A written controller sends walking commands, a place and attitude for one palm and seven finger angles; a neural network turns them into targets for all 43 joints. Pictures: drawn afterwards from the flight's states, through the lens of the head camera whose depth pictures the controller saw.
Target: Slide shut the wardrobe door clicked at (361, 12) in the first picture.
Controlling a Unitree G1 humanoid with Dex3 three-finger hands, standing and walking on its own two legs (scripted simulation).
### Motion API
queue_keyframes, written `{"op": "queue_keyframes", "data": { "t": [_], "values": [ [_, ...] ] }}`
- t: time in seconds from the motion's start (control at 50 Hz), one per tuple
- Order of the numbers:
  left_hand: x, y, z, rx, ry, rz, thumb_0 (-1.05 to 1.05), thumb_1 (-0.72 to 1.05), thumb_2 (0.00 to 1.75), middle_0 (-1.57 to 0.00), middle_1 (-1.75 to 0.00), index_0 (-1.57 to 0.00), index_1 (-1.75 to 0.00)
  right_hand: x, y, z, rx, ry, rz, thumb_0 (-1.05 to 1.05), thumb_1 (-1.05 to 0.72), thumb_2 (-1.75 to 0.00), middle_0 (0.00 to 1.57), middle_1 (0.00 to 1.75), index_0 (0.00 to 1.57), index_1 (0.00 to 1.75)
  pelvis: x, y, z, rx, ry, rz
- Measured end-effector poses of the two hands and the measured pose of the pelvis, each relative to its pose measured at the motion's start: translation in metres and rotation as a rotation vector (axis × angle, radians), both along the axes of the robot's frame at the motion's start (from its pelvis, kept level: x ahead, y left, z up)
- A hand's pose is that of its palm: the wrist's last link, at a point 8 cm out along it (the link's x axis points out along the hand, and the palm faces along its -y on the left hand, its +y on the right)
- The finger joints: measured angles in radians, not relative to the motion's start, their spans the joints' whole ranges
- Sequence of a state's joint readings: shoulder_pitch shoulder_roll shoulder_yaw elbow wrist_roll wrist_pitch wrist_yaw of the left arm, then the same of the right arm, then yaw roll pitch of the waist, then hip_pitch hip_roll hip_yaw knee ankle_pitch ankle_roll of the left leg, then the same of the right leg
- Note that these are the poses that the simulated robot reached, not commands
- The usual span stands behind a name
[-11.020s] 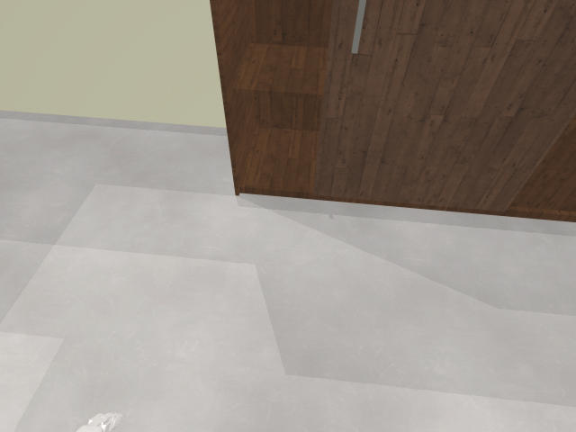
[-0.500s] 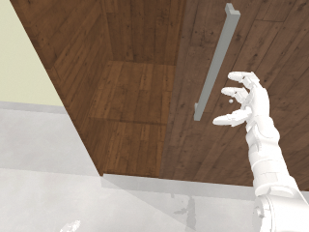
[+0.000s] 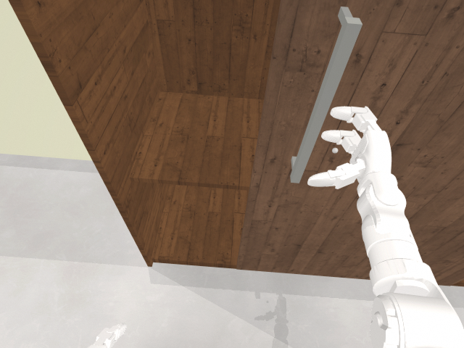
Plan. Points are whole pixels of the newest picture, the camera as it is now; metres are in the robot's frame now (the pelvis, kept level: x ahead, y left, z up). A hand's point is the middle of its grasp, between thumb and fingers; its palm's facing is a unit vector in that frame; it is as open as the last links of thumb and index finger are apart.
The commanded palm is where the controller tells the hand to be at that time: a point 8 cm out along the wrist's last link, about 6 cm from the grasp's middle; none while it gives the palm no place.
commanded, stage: feel for the door with the fingertips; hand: right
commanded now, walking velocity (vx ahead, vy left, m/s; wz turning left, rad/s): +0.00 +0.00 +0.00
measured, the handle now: (314, 113) +0.48 -0.08 +0.16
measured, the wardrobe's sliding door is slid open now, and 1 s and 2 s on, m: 0.36 0.36 0.36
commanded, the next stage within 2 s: slide the fingers in behind the handle in 0.46 s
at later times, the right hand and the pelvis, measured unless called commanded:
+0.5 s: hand (320, 148) +0.43 -0.09 +0.13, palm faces -0.05 +1.00 -0.02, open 14.0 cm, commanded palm +0.42 -0.15 +0.13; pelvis +0.00 +0.00 +0.00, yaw +0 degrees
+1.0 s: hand (316, 153) +0.42 -0.09 +0.12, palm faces -0.05 +1.00 -0.01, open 14.0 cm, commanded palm +0.39 -0.14 +0.13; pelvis -0.01 +0.00 +0.00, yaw +1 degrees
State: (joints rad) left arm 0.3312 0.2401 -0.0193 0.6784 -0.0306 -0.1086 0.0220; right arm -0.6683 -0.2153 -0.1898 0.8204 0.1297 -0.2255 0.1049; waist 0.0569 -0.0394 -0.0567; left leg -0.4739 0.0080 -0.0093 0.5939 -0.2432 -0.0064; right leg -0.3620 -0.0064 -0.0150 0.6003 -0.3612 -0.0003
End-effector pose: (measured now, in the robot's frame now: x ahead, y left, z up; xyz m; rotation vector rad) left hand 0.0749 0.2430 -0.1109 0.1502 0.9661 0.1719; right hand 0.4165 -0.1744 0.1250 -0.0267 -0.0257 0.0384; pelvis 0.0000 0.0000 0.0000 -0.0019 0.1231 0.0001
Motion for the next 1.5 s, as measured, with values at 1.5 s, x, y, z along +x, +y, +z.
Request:
{"op": "queue_keyframes", "data": {
  "t": [1.5],
  "values": [
    [0.024, -0.004, 0.007, -0.022, -0.092, -0.029, 0.01, 0.91, 0.9, -0.2, -0.3, -0.2, -0.3, -0.022, 0.047, 0.003, 0.025, -0.022, 0.014, -0.01, 0.5, -0.3, 0.3, 1.2, 0.28, 1.2, 0.0, 0.003, 0.002, -0.003, -0.025, 0.0]
  ]
}}
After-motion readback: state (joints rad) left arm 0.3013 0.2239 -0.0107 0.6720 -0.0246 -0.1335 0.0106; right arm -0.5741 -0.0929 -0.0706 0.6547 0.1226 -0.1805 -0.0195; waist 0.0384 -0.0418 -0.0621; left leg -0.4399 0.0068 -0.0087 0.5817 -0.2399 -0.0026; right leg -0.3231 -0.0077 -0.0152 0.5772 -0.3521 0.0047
